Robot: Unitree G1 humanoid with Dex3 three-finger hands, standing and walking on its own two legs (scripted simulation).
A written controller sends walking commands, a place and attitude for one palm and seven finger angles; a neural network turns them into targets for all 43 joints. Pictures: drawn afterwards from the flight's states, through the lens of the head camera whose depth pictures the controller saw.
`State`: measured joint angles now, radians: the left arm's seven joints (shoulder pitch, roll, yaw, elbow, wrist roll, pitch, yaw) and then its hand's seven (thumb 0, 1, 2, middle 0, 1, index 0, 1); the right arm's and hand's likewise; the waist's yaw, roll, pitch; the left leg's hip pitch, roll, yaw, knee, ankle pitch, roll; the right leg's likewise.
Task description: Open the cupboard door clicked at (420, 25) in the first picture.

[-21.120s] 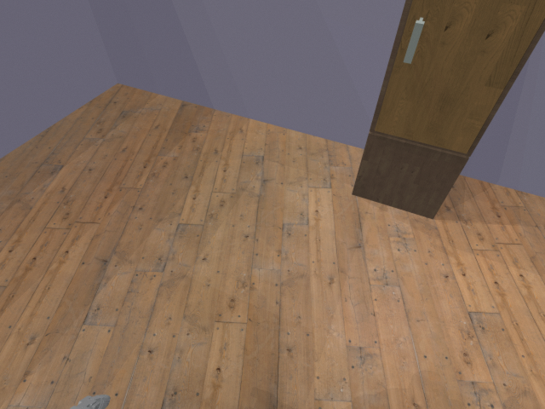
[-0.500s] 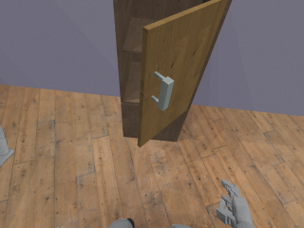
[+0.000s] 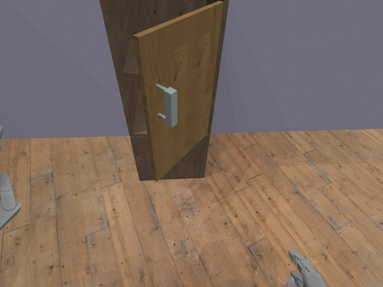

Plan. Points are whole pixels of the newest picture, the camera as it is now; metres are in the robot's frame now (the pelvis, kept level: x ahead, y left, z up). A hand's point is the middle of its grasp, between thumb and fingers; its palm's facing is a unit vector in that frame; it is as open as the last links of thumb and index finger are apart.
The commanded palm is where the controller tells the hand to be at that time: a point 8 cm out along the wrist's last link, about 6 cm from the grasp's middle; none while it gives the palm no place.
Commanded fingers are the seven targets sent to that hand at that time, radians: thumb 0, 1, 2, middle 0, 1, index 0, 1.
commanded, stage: stop stepping back and stand still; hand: left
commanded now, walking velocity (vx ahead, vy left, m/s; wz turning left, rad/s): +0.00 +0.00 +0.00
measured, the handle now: (165, 105) +0.60 +0.08 +0.05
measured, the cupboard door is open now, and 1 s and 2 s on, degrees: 48 48 48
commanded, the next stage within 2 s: let the arm hang, fingers relaxed in 0.82 s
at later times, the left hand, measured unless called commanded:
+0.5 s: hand out of the picture +0.14 +0.27 +0.17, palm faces +0.42 -0.78 -0.46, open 7.5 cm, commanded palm +0.09 +0.31 +0.18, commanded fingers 0.00 0.90 0.90 -0.20 -0.30 -0.20 -0.30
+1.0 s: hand (5, 259) +0.16 +0.30 +0.07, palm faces +0.26 -0.82 -0.50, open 7.4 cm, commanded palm none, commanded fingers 0.00 0.90 0.90 -0.20 -0.30 -0.20 -0.30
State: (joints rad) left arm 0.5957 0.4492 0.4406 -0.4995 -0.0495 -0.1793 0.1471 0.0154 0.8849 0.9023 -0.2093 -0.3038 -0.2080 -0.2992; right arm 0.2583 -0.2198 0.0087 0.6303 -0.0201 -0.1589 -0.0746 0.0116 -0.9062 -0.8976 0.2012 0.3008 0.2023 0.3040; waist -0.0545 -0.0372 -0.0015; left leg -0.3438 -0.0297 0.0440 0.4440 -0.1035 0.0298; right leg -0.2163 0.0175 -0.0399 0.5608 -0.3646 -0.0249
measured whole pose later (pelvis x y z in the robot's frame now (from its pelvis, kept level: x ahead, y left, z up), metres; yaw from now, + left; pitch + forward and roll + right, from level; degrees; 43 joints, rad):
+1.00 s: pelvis -0.05 +0.03 +0.00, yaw +2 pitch +1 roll +0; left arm 0.36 0.40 0.24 -0.05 0.01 -0.13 0.05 0.00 0.89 0.90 -0.20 -0.30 -0.20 -0.30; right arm 0.18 -0.27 0.00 0.76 -0.01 -0.13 -0.01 0.01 -0.90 -0.90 0.20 0.30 0.20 0.30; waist 0.01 0.05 0.00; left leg -0.33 -0.03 0.02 0.51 -0.19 0.04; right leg -0.31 -0.02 -0.06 0.51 -0.21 -0.01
